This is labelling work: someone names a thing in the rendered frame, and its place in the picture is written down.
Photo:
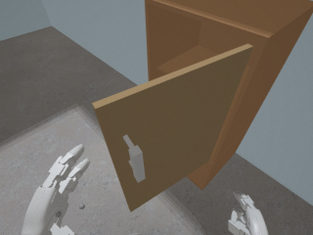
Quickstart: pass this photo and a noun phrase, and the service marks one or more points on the left robot hand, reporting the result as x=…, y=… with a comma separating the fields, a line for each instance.
x=51, y=196

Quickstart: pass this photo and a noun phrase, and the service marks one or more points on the handle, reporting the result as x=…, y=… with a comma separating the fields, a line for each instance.
x=136, y=159

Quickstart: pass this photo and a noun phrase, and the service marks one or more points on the cupboard door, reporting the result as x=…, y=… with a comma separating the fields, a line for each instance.
x=175, y=120

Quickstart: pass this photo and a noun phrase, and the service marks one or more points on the right robot hand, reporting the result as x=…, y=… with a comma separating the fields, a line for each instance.
x=250, y=222

